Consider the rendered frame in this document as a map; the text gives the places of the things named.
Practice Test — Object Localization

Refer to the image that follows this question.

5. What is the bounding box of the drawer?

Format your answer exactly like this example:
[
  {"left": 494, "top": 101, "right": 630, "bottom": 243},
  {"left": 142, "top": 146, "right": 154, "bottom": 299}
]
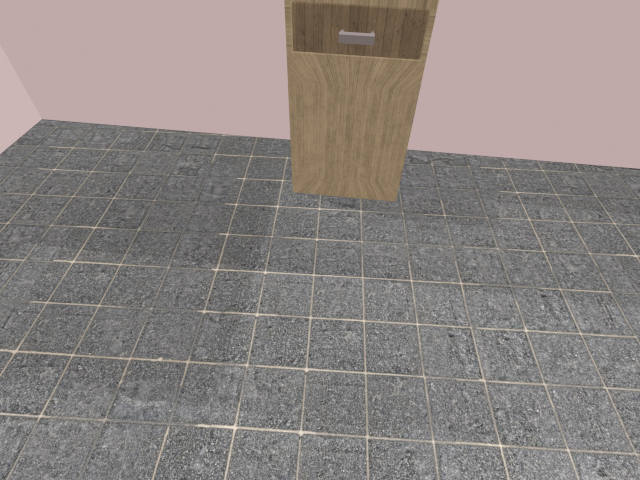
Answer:
[{"left": 292, "top": 1, "right": 429, "bottom": 60}]

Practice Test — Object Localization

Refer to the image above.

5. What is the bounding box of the handle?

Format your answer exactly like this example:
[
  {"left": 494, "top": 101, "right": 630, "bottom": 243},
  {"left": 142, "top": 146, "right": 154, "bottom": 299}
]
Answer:
[{"left": 338, "top": 29, "right": 375, "bottom": 45}]

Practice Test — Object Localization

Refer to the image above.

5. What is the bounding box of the cabinet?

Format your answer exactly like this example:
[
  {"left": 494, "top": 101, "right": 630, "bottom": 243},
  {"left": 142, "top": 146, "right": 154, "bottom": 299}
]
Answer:
[{"left": 284, "top": 0, "right": 439, "bottom": 202}]

